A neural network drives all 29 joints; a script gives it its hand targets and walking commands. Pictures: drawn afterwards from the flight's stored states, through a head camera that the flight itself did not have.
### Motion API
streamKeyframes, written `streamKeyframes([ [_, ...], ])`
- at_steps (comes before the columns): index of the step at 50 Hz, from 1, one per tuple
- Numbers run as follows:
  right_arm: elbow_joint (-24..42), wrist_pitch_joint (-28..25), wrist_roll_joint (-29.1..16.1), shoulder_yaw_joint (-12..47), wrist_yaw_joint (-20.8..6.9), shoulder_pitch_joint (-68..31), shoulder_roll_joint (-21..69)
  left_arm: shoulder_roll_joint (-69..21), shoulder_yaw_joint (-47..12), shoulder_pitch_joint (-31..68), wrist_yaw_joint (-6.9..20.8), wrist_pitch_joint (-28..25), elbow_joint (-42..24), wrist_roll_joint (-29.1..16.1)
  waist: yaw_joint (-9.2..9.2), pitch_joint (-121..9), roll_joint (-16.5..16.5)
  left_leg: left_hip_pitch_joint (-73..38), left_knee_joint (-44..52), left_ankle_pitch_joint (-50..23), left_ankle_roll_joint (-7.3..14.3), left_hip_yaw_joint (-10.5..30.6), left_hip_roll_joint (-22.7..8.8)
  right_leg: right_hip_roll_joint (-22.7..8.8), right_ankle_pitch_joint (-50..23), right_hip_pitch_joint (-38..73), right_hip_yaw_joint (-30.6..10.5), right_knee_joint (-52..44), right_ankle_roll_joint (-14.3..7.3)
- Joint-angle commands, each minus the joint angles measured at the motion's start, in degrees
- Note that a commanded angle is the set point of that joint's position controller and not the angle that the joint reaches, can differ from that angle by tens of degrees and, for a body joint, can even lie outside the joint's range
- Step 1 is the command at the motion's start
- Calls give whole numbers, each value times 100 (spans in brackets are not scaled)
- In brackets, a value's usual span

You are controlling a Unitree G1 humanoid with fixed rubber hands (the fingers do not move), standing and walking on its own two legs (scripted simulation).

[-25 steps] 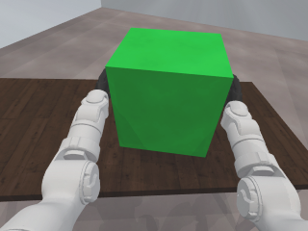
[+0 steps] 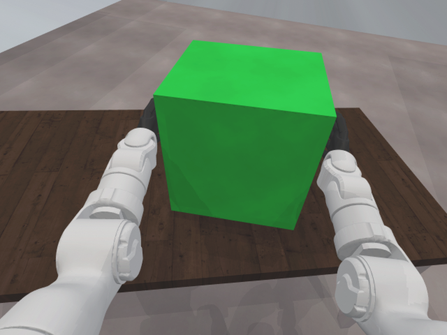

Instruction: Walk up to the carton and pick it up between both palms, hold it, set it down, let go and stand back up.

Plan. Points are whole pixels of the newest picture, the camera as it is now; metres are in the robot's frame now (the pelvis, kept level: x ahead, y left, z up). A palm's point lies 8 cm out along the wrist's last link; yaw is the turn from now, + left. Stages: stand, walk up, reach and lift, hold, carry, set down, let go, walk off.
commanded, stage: set down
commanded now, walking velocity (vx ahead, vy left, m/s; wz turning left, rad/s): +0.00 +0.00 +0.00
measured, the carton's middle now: (243, 134) +0.45 -0.11 +0.14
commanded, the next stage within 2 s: none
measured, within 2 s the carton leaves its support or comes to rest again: rests again in 1.52 s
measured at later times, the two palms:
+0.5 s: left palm (155, 137) +0.48 +0.07 +0.13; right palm (330, 166) +0.35 -0.26 +0.12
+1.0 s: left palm (156, 147) +0.48 +0.07 +0.10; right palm (323, 178) +0.35 -0.25 +0.09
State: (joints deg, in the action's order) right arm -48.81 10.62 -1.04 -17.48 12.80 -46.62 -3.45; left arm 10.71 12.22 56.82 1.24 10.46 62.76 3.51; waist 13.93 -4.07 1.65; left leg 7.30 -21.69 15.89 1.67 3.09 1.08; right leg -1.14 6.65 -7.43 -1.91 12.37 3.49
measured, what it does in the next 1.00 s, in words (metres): stands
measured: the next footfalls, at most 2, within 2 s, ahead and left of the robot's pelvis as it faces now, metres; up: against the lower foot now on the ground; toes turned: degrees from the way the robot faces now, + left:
none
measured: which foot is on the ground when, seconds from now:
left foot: down 0.00-1.00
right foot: down 0.00-1.00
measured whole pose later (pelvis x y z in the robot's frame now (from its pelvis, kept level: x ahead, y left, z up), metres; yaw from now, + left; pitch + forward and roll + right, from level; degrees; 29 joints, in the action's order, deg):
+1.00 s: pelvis +0.01 +0.01 +0.00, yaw -3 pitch +11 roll -2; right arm -50.4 2.5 12.0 -28.4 11.3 -44.5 2.9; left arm 13.2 10.9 62.1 2.6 -2.4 80.3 2.7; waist 13.7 -6.8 -0.4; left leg 18.3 -24.9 17.0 2.1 -0.2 0.8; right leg -1.6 6.1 -19.2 0.5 14.9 3.5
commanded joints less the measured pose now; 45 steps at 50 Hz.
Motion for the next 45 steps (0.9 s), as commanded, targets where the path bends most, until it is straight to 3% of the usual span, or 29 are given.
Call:
streamKeyframes([
  [1, 1770, -595, -142, 1732, -1011, -5390, 3394, -3753, -1179, 4802, 1091, -412, -1184, -286, 98, -3575, -512, -852, -14, -3264, -764, -256, 171, 406, -3358, 1563, 432, 616, -226],
  [13, 1690, -836, 282, 1499, -1049, -5319, 3483, -3640, -1075, 4916, 1143, -779, -681, -264, 133, -4077, -617, -757, -159, -3626, -814, -322, 120, 376, -3678, 1503, 433, 735, -253],
  [30, 1329, -990, 923, 1002, -1077, -5075, 3539, -3279, -696, 5009, 1271, -1157, 98, -77, 180, -4182, -723, -307, -155, -3522, -784, -407, 62, 285, -3724, 1423, 431, 885, -274],
  [45, 973, -1278, 1204, 886, -1148, -4871, 3655, -3321, -733, 5025, 1225, -1554, 450, -80, 134, -4462, -953, -406, -446, -4241, -912, -365, -48, 309, -3593, 1001, 470, 987, -349],
])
